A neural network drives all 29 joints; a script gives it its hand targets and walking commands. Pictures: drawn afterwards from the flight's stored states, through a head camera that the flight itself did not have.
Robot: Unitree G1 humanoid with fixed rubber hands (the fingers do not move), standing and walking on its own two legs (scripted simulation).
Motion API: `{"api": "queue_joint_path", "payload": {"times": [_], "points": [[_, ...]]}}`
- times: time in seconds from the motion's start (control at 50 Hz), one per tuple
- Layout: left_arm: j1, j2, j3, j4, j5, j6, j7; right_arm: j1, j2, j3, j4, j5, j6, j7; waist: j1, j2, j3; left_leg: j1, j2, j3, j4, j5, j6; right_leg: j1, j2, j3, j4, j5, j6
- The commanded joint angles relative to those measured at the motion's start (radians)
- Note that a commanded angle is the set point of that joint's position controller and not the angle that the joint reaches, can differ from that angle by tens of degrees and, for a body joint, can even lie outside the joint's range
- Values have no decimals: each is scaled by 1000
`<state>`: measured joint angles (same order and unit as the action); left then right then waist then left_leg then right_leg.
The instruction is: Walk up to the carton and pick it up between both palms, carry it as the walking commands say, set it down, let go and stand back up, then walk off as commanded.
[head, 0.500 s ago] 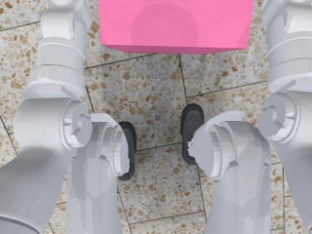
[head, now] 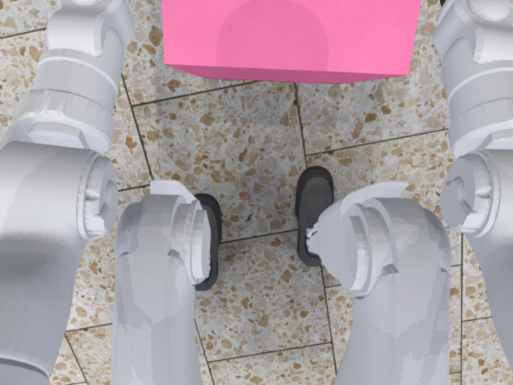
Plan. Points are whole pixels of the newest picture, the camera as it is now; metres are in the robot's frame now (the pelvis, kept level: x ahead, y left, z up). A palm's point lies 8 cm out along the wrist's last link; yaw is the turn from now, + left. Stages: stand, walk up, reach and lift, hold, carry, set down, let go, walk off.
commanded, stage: set down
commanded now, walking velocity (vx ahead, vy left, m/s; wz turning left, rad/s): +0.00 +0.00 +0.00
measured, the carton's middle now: out of the picture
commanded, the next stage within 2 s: let go in 1.48 s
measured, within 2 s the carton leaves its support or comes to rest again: neither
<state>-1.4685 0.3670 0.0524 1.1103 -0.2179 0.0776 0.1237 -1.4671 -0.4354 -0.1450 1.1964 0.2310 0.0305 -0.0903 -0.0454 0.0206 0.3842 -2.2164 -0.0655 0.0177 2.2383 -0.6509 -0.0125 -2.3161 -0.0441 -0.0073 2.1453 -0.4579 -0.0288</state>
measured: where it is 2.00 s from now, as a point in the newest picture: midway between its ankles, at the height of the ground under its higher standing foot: (257, 245)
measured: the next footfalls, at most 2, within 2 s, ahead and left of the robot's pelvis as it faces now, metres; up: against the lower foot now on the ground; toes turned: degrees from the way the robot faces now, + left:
none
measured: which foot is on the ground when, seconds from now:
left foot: down 0.00-1.00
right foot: down 0.00-1.00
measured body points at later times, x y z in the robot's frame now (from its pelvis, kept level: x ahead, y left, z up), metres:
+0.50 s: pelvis +0.01 +0.00 +0.04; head +0.35 -0.02 +0.32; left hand +0.59 +0.15 -0.08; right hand +0.55 -0.27 -0.09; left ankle +0.09 +0.11 -0.33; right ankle +0.14 -0.12 -0.33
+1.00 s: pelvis +0.02 +0.00 +0.17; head +0.35 -0.03 +0.48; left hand +0.59 +0.16 +0.07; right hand +0.55 -0.28 +0.07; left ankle +0.09 +0.11 -0.33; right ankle +0.14 -0.12 -0.33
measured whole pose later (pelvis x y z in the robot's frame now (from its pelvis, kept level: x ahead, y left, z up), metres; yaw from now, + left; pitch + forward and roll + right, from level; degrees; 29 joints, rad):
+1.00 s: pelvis +0.02 +0.00 +0.17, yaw -1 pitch +47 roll +2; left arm -1.22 0.33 0.23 0.85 -0.09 0.22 0.04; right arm -1.21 -0.41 -0.30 0.89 0.08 0.20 0.02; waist -0.03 0.02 -0.02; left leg -1.90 -0.04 0.01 1.61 -0.53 0.00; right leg -1.99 -0.01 0.00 1.54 -0.38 -0.01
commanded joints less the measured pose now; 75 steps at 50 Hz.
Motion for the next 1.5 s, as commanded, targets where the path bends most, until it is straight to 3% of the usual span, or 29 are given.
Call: {"api": "queue_joint_path", "payload": {"times": [0.0, 0.18, 0.28, 0.36, 0.54, 0.96, 1.18, 1.34, 1.48], "points": [[-251, 107, -5, -97, -16, -15, -9, -231, -155, -6, -76, 18, -17, 8, -31, -9, -1233, 364, 21, -9, -224, 259, -19, 813, 12, 29, -87, 316, 34], [-281, 148, 10, -142, -14, -1, -10, -265, -193, -7, -127, 28, -2, 21, -7, -20, -1311, 426, 30, -6, -233, 250, -7, 838, 12, 16, -95, 294, 39], [-272, 159, 26, -221, -5, 23, 2, -239, -205, -26, -231, 10, 27, 12, -13, -26, -1476, 510, 16, 10, -259, 290, -4, 937, 25, -1, -126, 339, 39], [-215, 142, 49, -231, 14, 45, 3, -171, -189, -58, -268, -32, 52, 15, -23, -27, -1470, 498, 1, 17, -299, 288, -4, 938, 39, -12, -172, 342, 36], [-125, 105, 114, -237, 75, 62, -22, -72, -138, -115, -303, -90, 80, 52, -10, -18, -1367, 452, -7, 19, -442, 265, -5, 903, 60, -9, -321, 311, 31], [0, 91, 191, -385, 135, 127, -84, 18, -133, -182, -425, -154, 152, 113, -8, -20, -1518, 728, -18, 24, -820, 392, -23, 1157, 85, -11, -705, 412, 35], [71, 82, 226, -380, 157, 119, -117, 71, -104, -192, -415, -175, 149, 141, 10, -32, -1467, 874, -13, 18, -1050, 428, -20, 1346, 85, 6, -930, 440, 43], [136, 64, 247, -374, 176, 92, -147, 134, -65, -201, -428, -203, 130, 145, 10, -36, -1433, 977, -10, 9, -1228, 491, -16, 1537, 78, 33, -1100, 533, 48], [201, 4, 289, -283, 253, 56, -160, 197, 12, -235, -363, -279, 100, 152, 10, -44, -1265, 949, -4, -7, -1314, 507, -24, 1535, 70, 23, -1188, 545, 48]]}}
